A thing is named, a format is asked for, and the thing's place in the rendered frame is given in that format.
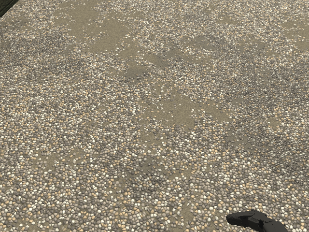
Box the right robot hand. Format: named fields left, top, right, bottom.
left=226, top=209, right=289, bottom=232

